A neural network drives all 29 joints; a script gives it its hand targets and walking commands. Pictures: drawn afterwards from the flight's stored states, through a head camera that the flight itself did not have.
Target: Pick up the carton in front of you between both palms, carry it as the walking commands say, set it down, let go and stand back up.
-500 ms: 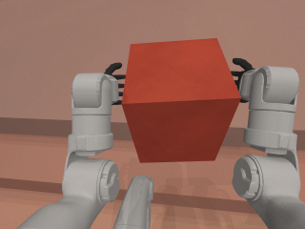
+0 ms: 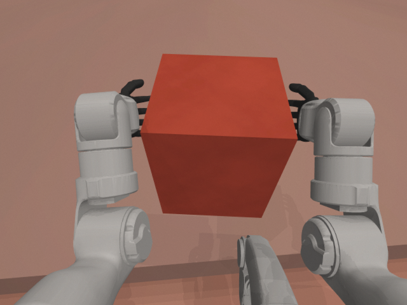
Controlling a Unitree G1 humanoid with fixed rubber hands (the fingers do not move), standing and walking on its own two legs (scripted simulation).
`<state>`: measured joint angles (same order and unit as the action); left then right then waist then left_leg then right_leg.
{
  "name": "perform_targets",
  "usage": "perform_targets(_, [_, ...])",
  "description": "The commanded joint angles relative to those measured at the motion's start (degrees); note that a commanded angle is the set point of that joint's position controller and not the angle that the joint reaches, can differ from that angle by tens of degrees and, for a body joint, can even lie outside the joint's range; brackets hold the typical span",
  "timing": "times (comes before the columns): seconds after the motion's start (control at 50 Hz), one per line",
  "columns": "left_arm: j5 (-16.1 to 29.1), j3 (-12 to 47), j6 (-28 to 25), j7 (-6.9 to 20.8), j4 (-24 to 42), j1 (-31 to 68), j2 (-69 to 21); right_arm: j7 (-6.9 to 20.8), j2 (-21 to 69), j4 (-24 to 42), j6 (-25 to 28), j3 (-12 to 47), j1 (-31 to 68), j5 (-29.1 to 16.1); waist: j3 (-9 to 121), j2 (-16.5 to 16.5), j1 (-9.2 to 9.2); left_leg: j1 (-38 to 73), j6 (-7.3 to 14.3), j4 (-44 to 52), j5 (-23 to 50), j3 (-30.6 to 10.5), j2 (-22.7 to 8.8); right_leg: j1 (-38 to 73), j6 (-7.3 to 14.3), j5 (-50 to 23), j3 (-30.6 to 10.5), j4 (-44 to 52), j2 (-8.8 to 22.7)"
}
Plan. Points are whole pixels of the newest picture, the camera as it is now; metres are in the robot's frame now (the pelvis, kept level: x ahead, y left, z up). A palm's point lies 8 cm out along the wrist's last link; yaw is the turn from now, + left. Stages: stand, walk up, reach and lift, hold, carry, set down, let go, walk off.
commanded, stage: carry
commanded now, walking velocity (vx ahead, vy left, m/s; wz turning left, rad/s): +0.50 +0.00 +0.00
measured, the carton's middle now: (215, 141) +0.41 -0.02 +0.14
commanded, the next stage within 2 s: none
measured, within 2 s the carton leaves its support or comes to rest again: neither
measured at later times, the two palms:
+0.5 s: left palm out of the picture +0.68 +0.16 +0.39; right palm out of the picture +0.71 -0.14 +0.38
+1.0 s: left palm out of the picture +1.01 +0.18 +0.52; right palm out of the picture +0.99 -0.12 +0.53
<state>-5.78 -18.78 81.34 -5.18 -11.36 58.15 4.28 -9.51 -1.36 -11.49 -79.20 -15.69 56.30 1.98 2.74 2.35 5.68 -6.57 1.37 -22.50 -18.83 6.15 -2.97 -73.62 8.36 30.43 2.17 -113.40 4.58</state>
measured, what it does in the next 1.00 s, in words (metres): climbs: right foot 0.17 m higher, then left foot 0.17 m higher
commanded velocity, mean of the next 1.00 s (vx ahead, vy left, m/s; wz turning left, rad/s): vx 0.50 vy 0.00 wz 0.00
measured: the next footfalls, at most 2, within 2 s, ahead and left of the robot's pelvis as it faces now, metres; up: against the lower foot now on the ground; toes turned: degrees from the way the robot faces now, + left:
right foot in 0.08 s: +0.26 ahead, -0.14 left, +0.17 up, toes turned -7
left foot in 0.60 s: +0.62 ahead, +0.13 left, +0.34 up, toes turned +7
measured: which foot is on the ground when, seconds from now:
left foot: down 0.00-0.10, up 0.12-0.58, down 0.60-1.00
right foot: up 0.00-0.06, down 0.08-0.60, up 0.62-1.00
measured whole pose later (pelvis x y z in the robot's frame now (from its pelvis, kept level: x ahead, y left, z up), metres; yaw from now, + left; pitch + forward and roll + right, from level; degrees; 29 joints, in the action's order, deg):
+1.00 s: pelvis +0.61 +0.04 +0.33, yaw -1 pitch +5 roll +0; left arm -5.3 -18.0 80.0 -5.8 -10.3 55.7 3.7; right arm -9.9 -0.7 -11.0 -78.9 -16.2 55.9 3.6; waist 3.5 1.5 3.4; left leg -18.0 3.3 -32.3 -19.6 8.8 -0.8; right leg -45.3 3.5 11.7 2.5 -55.5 4.1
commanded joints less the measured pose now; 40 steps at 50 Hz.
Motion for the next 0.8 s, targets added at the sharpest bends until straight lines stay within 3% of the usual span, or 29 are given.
perform_targets(0.0, [21.95,29.01,-0.50,7.62,-3.46,39.46,-58.10,16.21,58.04,3.61,-0.79,25.65,48.11,-25.05,11.78,-8.30,-4.09,-10.35,10.66,24.62,21.62,-0.91,-5.49,22.50,-0.58,-5.94,11.67,31.89,0.47])
perform_targets(0.04, [24.33,29.38,-0.61,7.33,-4.87,40.60,-61.46,16.34,57.17,-0.44,-1.43,22.83,45.74,-23.55,23.56,-21.89,-9.80,-6.05,10.52,10.18,86.24,5.97,-6.60,43.26,2.15,-18.53,15.65,36.24,-6.16])
perform_targets(0.06, [26.03,29.89,-0.94,7.37,-4.45,41.29,-63.15,16.46,57.20,-1.43,-1.43,21.60,45.32,-22.17,30.08,-24.44,-14.90,-0.87,8.71,-2.22,101.86,6.17,-7.54,50.13,1.75,-18.59,16.62,42.07,-8.18])
perform_targets(0.08, [27.61,30.33,-1.56,7.60,-3.01,43.82,-65.13,16.48,57.51,-3.28,-1.39,20.06,44.10,-20.58,35.49,-19.03,-18.26,2.05,6.14,-19.57,100.04,5.88,-4.99,60.01,1.05,-22.63,16.24,58.44,-11.11])
perform_targets(0.1, [29.55,31.22,-2.34,8.13,-1.76,45.60,-67.46,16.31,57.04,-4.14,-0.97,18.69,41.85,-18.48,40.42,-10.79,-18.08,-1.83,3.32,-35.16,82.37,1.01,-2.31,71.11,1.39,-28.42,7.29,72.16,-9.99])
perform_targets(0.12, [31.95,32.28,-3.28,9.10,-1.76,44.20,-71.00,16.10,56.79,-4.11,-0.21,18.58,40.51,-16.19,39.13,0.42,-13.65,-21.57,-0.39,-56.63,15.47,-3.48,4.64,81.28,7.55,-52.36,-24.09,83.04,5.65])
perform_targets(0.14, [32.89,33.04,-4.65,9.76,0.56,46.06,-71.53,15.99,56.13,-6.45,0.31,16.80,37.94,-15.08,46.43,8.60,-12.98,-28.66,-1.02,-85.12,8.96,-15.15,10.10,86.64,15.26,-74.10,-42.19,81.42,14.09])
perform_targets(0.16, [33.95,33.27,-5.54,10.34,3.74,48.15,-72.80,15.98,56.74,-5.93,0.90,16.59,37.32,-14.56,47.41,4.19,-12.90,-34.07,1.01,-92.87,8.61,-18.40,8.82,86.70,15.74,-59.84,-41.43,80.27,13.14])
perform_targets(0.2, [35.59,34.73,-6.83,11.25,11.10,55.20,-75.25,15.48,58.26,-0.94,1.42,17.92,42.04,-14.79,33.19,-0.27,-11.68,-46.94,4.43,-92.08,7.34,-16.23,4.47,78.87,9.05,-22.71,-35.71,82.54,10.88])
perform_targets(0.22, [36.69,35.57,-7.03,11.51,12.93,55.88,-75.90,14.98,57.49,0.95,1.62,18.47,43.17,-14.68,30.15,0.82,-9.31,-47.34,5.31,-88.96,7.99,-16.44,2.30,76.14,6.97,-16.81,-31.06,84.41,9.87])
perform_targets(0.24, [37.05,36.60,-7.12,11.76,13.82,55.89,-75.89,14.45,56.53,2.68,1.83,19.47,43.58,-15.03,28.14,-0.36,-9.12,-48.08,5.70,-87.18,8.14,-15.36,1.32,74.25,5.41,-10.90,-27.20,85.71,10.11])
perform_targets(0.3, [36.11,36.68,-6.13,11.94,13.14,51.13,-73.75,13.23,56.25,4.65,1.84,22.58,40.49,-15.94,25.46,-3.80,-9.49,-51.99,5.89,-77.74,4.42,-9.42,-0.39,76.76,5.12,-18.72,-20.65,89.03,11.61])
perform_targets(0.32, [35.10,35.81,-5.59,11.81,12.36,48.81,-72.29,13.01,55.75,4.65,1.63,23.71,40.01,-16.02,24.59,-0.31,-11.96,-59.11,6.34,-90.17,0.04,-3.83,1.94,80.34,7.92,-28.61,-21.22,92.01,13.32])
perform_targets(0.34, [34.01,34.94,-4.99,11.58,11.16,46.65,-70.16,12.93,56.32,3.83,1.15,24.71,39.45,-16.42,23.73,0.89,-13.38,-68.65,6.67,-95.41,-5.77,-6.51,0.02,86.80,8.61,-30.04,-22.69,92.48,14.98])
perform_targets(0.38, [31.82,33.81,-3.87,11.37,8.27,43.67,-66.89,12.68,55.92,0.98,0.14,25.69,38.04,-16.81,21.43,1.56,-15.07,-87.43,7.75,-108.17,-16.92,-9.33,-1.04,97.32,8.19,-25.52,-23.59,92.49,17.25])
perform_targets(0.44, [29.59,30.30,-2.59,12.00,4.97,43.28,-62.43,11.89,54.00,-1.79,-0.67,24.92,38.89,-17.00,13.65,1.16,-10.89,-81.06,6.08,-89.19,-10.44,-2.42,-4.09,83.33,1.99,-10.67,-12.43,100.58,10.98])
perform_targets(0.46, [29.81,29.90,-2.14,12.23,3.83,42.08,-62.19,11.65,53.90,-2.56,-0.86,25.65,40.21,-17.43,13.54,3.62,-9.18,-64.61,6.16,-75.69,-8.78,1.74,-4.75,71.90,3.90,-15.64,-6.94,110.13,8.33])
perform_targets(0.48, [29.19,29.61,-1.87,12.30,3.54,44.01,-61.33,11.43,55.10,-2.53,-0.89,26.50,42.06,-18.46,13.85,7.12,-8.08,-48.35,6.33,-63.89,-5.22,4.96,-4.31,61.01,3.29,-27.67,1.58,113.76,5.35])
perform_targets(0.5, [28.53,27.83,-1.33,12.25,1.82,44.25,-60.71,11.29,56.56,-3.16,-1.15,26.18,43.01,-19.57,15.14,10.47,-6.64,-36.82,7.44,-56.69,0.82,8.29,-1.85,57.45,3.29,-47.65,6.39,113.32,4.41])
perform_targets(0.54, [26.89,24.81,-0.78,12.10,-2.32,41.61,-59.88,11.35,59.62,-5.21,-1.23,25.70,43.07,-21.92,24.00,15.62,-2.39,-25.93,8.93,-47.27,3.52,12.56,5.72,68.14,2.12,-94.46,8.53,98.37,6.20])
perform_targets(0.56, [25.27,23.54,-0.96,11.99,-3.57,40.58,-59.59,11.62,61.46,-5.64,-1.00,25.90,43.83,-23.26,28.84,18.58,1.07,-19.50,8.42,-40.79,1.32,12.98,8.50,73.16,0.60,-105.20,8.74,86.88,6.89])
perform_targets(0.58, [23.47,22.21,-1.31,11.75,-3.93,39.20,-59.14,12.07,64.01,-4.12,-0.47,26.60,45.35,-24.89,33.61,19.72,4.87,-10.32,7.52,-30.09,-3.62,7.18,10.08,73.85,-1.06,-105.83,7.86,70.96,6.77])
perform_targets(0.6, [21.41,21.45,-1.90,11.52,-5.55,37.41,-58.24,12.79,65.30,-3.12,0.35,26.84,45.82,-26.53,36.74,8.87,3.42,0.76,10.32,-15.01,-11.26,-17.80,1.46,59.33,-4.82,-79.38,2.83,51.54,1.40])
perform_targets(0.62, [19.13,20.56,-2.51,11.49,-6.49,34.69,-58.98,13.56,66.75,-1.90,1.52,27.84,47.97,-27.51,41.57,-14.96,1.27,8.91,18.52,-1.85,2.27,-52.12,-13.45,44.01,-8.31,-22.44,-3.36,26.21,-9.28])
perform_targets(0.64, [17.79,19.53,-3.05,11.05,-6.94,36.28,-58.41,14.62,68.39,-0.82,2.12,27.80,49.45,-29.16,43.46,-12.77,-0.10,8.23,19.70,-4.51,5.69,-51.72,-12.79,40.54,-6.38,-19.56,-14.96,8.70,-9.73])
perform_targets(0.68, [17.92,20.34,-3.74,10.71,-3.12,38.98,-60.51,16.27,71.63,6.52,3.90,30.13,56.10,-32.25,34.65,-5.52,-2.45,2.18,14.60,-9.61,4.51,-39.40,-10.99,30.11,-3.38,-18.59,-11.94,5.15,-5.52])
perform_targets(0.72, [19.96,21.82,-4.14,9.94,1.73,43.47,-60.80,16.84,71.84,10.37,4.75,29.96,57.61,-32.28,30.09,-7.52,-4.22,1.66,13.10,-9.26,3.90,-33.29,-10.96,24.44,-2.54,-19.65,-10.47,4.95,-3.58])
perform_targets(0.76, [21.16,25.32,-3.53,9.35,4.05,42.34,-61.69,16.02,71.05,10.56,4.09,29.94,53.29,-32.02,28.52,-5.76,0.32,10.55,12.64,-10.07,4.40,-28.83,-9.47,17.53,-2.68,-10.35,-8.69,9.95,-4.09])
perform_targets(0.78, [21.86,26.79,-3.28,9.16,3.65,40.90,-61.81,15.48,69.89,10.58,3.87,29.87,51.41,-31.35,28.70,-4.05,-0.16,11.38,13.49,-8.79,9.99,-27.74,-11.26,18.19,-3.26,-4.06,-7.62,17.71,-2.68])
